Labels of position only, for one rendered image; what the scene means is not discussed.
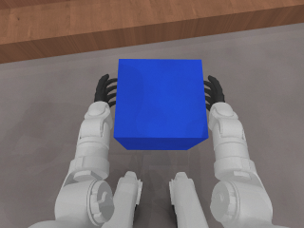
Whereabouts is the robot left shin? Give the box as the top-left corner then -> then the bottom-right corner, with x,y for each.
117,171 -> 137,185

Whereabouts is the robot left upper arm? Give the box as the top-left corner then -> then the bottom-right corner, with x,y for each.
28,179 -> 115,228

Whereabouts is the left robot forearm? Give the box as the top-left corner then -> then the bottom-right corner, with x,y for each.
54,101 -> 114,217

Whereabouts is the right robot thigh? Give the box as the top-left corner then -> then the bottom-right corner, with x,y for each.
169,176 -> 209,228

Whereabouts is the robot right hand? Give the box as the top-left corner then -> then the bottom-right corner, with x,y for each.
203,75 -> 225,111

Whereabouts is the robot right upper arm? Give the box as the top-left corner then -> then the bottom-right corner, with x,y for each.
210,180 -> 290,228

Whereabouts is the robot left hand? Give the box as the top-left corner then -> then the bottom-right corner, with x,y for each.
94,74 -> 118,107

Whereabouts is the right robot forearm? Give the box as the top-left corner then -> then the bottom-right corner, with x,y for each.
208,102 -> 273,216

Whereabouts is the carton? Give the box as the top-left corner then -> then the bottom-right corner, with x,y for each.
113,59 -> 209,150

